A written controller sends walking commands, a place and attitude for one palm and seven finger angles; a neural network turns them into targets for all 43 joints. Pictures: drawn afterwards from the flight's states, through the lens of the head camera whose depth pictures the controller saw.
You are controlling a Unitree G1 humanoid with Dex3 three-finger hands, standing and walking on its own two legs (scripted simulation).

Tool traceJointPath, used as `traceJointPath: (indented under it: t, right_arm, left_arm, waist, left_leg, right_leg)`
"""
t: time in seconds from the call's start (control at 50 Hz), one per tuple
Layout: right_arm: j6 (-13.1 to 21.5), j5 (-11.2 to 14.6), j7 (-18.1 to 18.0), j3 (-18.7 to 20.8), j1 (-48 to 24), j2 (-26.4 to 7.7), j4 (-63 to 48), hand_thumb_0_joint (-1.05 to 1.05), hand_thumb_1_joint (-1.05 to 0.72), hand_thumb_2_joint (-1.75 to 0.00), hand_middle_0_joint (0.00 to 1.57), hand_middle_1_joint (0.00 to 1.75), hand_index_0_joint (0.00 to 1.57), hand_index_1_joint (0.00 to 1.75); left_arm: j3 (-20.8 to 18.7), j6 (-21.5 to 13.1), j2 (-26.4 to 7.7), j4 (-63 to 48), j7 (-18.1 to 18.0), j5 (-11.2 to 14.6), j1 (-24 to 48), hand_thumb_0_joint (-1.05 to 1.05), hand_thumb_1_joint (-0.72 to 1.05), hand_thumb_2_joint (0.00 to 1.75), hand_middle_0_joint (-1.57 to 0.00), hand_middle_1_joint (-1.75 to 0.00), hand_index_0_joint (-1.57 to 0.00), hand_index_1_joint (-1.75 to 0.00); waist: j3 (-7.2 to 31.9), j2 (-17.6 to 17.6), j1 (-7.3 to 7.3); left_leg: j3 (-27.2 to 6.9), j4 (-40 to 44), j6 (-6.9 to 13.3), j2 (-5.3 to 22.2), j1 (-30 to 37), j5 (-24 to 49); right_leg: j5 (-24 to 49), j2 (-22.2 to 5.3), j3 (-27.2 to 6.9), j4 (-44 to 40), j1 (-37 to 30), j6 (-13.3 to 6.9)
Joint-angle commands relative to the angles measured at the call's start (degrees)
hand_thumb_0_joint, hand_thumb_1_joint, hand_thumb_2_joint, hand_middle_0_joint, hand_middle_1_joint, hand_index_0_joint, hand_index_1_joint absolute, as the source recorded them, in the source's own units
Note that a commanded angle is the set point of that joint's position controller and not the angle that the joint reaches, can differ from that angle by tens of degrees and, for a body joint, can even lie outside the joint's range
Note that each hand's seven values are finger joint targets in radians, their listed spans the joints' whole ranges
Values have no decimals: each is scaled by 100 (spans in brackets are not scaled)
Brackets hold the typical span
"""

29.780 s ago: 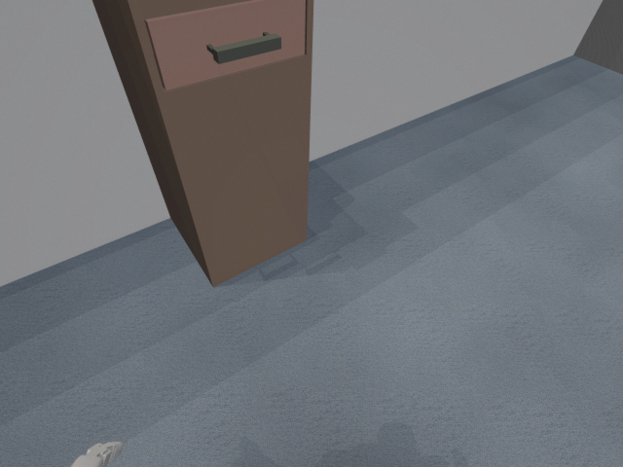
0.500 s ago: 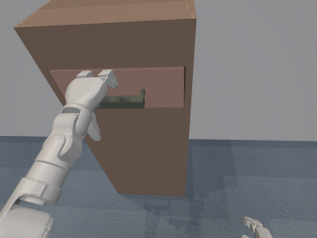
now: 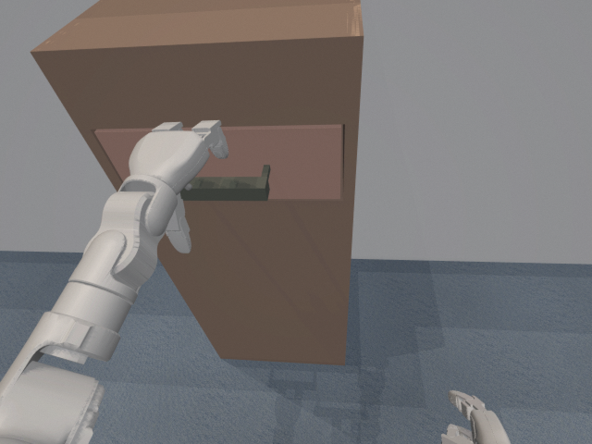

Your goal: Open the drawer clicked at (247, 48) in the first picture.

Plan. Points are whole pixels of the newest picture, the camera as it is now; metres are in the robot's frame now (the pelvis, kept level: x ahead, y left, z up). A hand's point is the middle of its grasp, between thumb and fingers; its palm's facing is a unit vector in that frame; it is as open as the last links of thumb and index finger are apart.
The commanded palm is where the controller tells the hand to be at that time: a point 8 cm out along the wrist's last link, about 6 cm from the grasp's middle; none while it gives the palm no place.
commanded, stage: re-aim the fingers above the handle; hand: left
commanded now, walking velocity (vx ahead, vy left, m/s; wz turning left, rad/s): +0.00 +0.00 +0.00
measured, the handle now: (219, 179) +0.48 +0.17 +0.10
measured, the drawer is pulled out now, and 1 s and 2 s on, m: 0.00 0.00 0.00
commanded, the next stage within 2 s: lower the fingers behind the handle in 1.98 s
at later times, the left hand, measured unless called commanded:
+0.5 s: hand (176, 194) +0.38 +0.18 +0.17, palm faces +0.07 -0.07 -1.00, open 13.9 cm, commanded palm +0.36 +0.19 +0.23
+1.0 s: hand (172, 189) +0.39 +0.20 +0.16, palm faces +0.06 -0.07 -1.00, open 13.9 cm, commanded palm +0.36 +0.20 +0.23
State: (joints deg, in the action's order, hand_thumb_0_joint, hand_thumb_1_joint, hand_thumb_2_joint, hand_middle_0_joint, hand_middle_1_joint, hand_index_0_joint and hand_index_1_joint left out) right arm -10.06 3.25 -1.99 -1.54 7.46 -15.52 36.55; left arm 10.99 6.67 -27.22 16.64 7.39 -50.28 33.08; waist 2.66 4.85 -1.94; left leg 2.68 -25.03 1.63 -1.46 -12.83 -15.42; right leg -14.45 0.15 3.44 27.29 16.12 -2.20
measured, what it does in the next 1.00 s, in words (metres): stands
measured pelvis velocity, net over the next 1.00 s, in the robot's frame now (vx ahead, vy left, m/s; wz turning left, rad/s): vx -0.01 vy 0.01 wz -0.01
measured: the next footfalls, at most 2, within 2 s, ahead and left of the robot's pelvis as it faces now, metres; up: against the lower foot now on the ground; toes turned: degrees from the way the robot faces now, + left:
none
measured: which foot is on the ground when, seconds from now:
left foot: down 0.00-1.00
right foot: down 0.00-1.00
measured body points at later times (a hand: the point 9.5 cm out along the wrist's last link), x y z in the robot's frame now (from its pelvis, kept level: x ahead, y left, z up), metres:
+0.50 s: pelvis -0.01 +0.00 +0.00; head +0.00 -0.05 +0.45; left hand +0.37 +0.19 +0.22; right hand +0.19 -0.23 -0.11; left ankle -0.03 +0.10 -0.74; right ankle +0.00 -0.09 -0.74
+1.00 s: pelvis -0.01 +0.01 +0.00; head +0.00 -0.03 +0.45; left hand +0.39 +0.20 +0.22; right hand +0.16 -0.22 -0.12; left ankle -0.03 +0.10 -0.74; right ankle +0.00 -0.09 -0.74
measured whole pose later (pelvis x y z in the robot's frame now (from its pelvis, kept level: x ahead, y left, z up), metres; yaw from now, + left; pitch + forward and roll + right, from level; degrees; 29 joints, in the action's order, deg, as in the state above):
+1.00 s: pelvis -0.01 +0.01 +0.00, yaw -1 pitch +3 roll +1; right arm -9.8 3.5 -1.6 -1.9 7.8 -15.1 37.7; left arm 9.3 8.8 -27.8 17.0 6.1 -50.5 31.7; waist 2.7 5.0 -1.8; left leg 3.3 -24.0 2.1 -1.7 -12.4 -14.5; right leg -13.3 0.0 2.8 26.3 15.9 -1.8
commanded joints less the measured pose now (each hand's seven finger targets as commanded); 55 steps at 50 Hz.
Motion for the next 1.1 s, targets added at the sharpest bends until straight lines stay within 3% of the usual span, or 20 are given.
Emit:
traceJointPath:
  t: [0.0, 0.04, 0.12, 0.18, 0.3, 0.42, 0.5, 0.54, 0.6, 0.62, 0.64, 0.7, 0.78, 0.88, 0.9, 0.92, 0.94, 1.02, 1.04, 1.08]
  right_arm:
    - [268, 16, 73, 211, -735, -523, -879, 0, -90, -90, 20, 30, 20, 30]
    - [280, 4, 95, 237, -745, -556, -834, 0, -90, -90, 20, 30, 20, 30]
    - [245, 51, 105, 198, -809, -587, -756, 0, -90, -90, 20, 30, 20, 30]
    - [241, 54, 66, 179, -855, -596, -750, 0, -90, -90, 20, 30, 20, 30]
    - [267, 25, 5, 166, -920, -611, -800, 0, -90, -90, 20, 30, 20, 30]
    - [280, 31, 17, 133, -911, -546, -778, 0, -90, -90, 20, 30, 20, 30]
    - [285, 29, -12, 154, -909, -583, -774, 0, -90, -90, 20, 30, 20, 30]
    - [310, 33, -31, 143, -880, -560, -744, 0, -90, -90, 20, 30, 20, 30]
    - [340, 9, -46, 170, -851, -591, -788, 0, -90, -90, 20, 30, 20, 30]
    - [358, 8, -41, 152, -855, -531, -808, 0, -90, -90, 20, 30, 20, 30]
    - [371, 10, -46, 172, -841, -515, -789, 0, -90, -90, 20, 30, 20, 30]
    - [356, 15, -26, 181, -809, -566, -764, 0, -90, -90, 20, 30, 20, 30]
    - [324, 34, -1, 160, -778, -563, -728, 0, -90, -90, 20, 30, 20, 30]
    - [291, 24, 17, 168, -825, -578, -799, 0, -90, -90, 20, 30, 20, 30]
    - [272, 12, 11, 182, -776, -650, -758, 0, -90, -90, 20, 30, 20, 30]
    - [263, 2, 2, 145, -810, -641, -786, 0, -90, -90, 20, 30, 20, 30]
    - [255, 13, 3, 140, -812, -594, -802, 0, -90, -90, 20, 30, 20, 30]
    - [302, 29, -1, 199, -753, -619, -836, 0, -90, -90, 20, 30, 20, 30]
    - [316, 31, 0, 207, -759, -588, -846, 0, -90, -90, 20, 30, 20, 30]
    - [363, 17, 18, 247, -690, -576, -861, 0, -90, -90, 20, 30, 20, 30]
  left_arm:
    - [-778, -1, -1076, -1504, -449, -36, 2392, 0, -50, 30, -30, -120, -30, -120]
    - [-885, 82, -1213, -1578, -518, -41, 2286, 0, -50, 30, -30, -120, -30, -120]
    - [-624, 342, -1001, -1320, -490, -112, 2220, 0, -50, 30, -30, -120, -30, -120]
    - [-650, 469, -1103, -1276, -429, -103, 2285, 0, -50, 30, -30, -120, -30, -120]
    - [-1052, 290, -1524, -1473, -286, -64, 2116, 0, -50, 30, -30, -120, -30, -120]
    - [-716, 217, -1107, -1216, -258, -46, 2075, 0, -50, 30, -30, -120, -30, -120]
    - [-871, 231, -1319, -1164, -309, -103, 2191, 0, -50, 30, -30, -120, -30, -120]
    - [-678, 187, -1183, -1152, -322, -111, 2560, 0, -50, 30, -30, -120, -30, -120]
    - [-878, 102, -1414, -1338, -358, -86, 2542, 0, -50, 30, -30, -120, -30, -120]
    - [-723, 72, -1248, -1426, -351, -90, 2628, 0, -50, 30, -30, -120, -30, -120]
    - [-564, 41, -1074, -1433, -355, -57, 2731, 0, -50, 30, -30, -120, -30, -120]
    - [-784, 51, -1247, -1265, -384, -38, 2459, 0, -50, 30, -30, -120, -30, -120]
    - [-667, 193, -1053, -916, -392, -31, 2349, 0, -50, 30, -30, -120, -30, -120]
    - [-828, 248, -1234, -1082, -384, -102, 2278, 0, -50, 30, -30, -120, -30, -120]
    - [-1334, 228, -1763, -925, -398, -141, 2083, 0, -50, 30, -30, -120, -30, -120]
    - [-1354, 201, -1812, -955, -387, -164, 2071, 0, -50, 30, -30, -120, -30, -120]
    - [-1037, 198, -1449, -994, -353, -150, 2086, 0, -50, 30, -30, -120, -30, -120]
    - [-968, 118, -1397, -1251, -307, -70, 2118, 0, -50, 30, -30, -120, -30, -120]
    - [-639, 96, -1093, -1432, -283, -61, 2315, 0, -50, 30, -30, -120, -30, -120]
    - [-558, 27, -1020, -1721, -309, -33, 2413, 0, -50, 30, -30, -120, -30, -120]
  waist:
    - [2052, -408, -137]
    - [2148, -388, -139]
    - [1739, -564, -48]
    - [1739, -599, -46]
    - [1957, -597, -120]
    - [1422, -568, -37]
    - [1550, -577, -51]
    - [1529, -480, 33]
    - [1907, -342, -30]
    - [1982, -346, -32]
    - [1949, -358, 30]
    - [1814, -401, -38]
    - [1576, -538, -53]
    - [1862, -545, -141]
    - [1896, -649, -201]
    - [1886, -582, -233]
    - [1783, -583, -166]
    - [1824, -517, -88]
    - [1795, -363, -2]
    - [2006, -184, 6]
  left_leg:
    - [-160, 116, -16, 16, 338, 2389]
    - [-161, 115, -19, 18, 384, 2377]
    - [-147, 210, -20, 18, 215, 1994]
    - [-136, 228, 12, -5, 235, 1847]
    - [-139, 237, 38, -26, 207, 1914]
    - [-125, 267, 15, -16, 142, 1616]
    - [-118, 250, 13, -20, 184, 1583]
    - [-147, 253, 9, -29, 150, 1485]
    - [-165, 203, 11, -40, 307, 1724]
    - [-187, 210, 15, -49, 335, 1756]
    - [-172, 180, 25, -35, 400, 1769]
    - [-184, 224, -9, -23, 336, 1841]
    - [-196, 268, -25, 7, 238, 1768]
    - [-149, 263, -2, 10, 202, 1905]
    - [-160, 271, -13, 31, 134, 1953]
    - [-152, 294, -2, 12, 29, 1930]
    - [-159, 291, 3, 14, 65, 1982]
    - [-178, 235, 19, 36, 253, 2008]
    - [-181, 212, 15, 35, 402, 2035]
    - [-247, 138, -9, 42, 600, 2278]
  right_leg:
    - [2147, -75, -339, -142, -1321, -25]
    - [2149, -67, -346, -129, -1343, -23]
    - [1813, -77, -325, -236, -1144, -2]
    - [1762, -88, -354, -280, -1207, 8]
    - [1978, -116, -416, -252, -1552, 17]
    - [1557, -113, -353, -353, -1119, 30]
    - [1490, -105, -382, -377, -1164, 25]
    - [1391, -116, -375, -368, -1082, 17]
    - [1617, -105, -395, -316, -1272, -2]
    - [1615, -110, -370, -280, -1263, 1]
    - [1657, -109, -378, -294, -1180, 5]
    - [1662, -84, -349, -313, -1189, -12]
    - [1522, -74, -285, -320, -1028, -13]
    - [1739, -105, -342, -257, -1315, -11]
    - [1755, -93, -350, -252, -1449, -24]
    - [1784, -110, -367, -233, -1528, -17]
    - [1832, -101, -333, -222, -1416, -21]
    - [1743, -74, -328, -243, -1225, -4]
    - [1722, -64, -313, -259, -1057, -8]
    - [1775, -35, -296, -206, -981, -27]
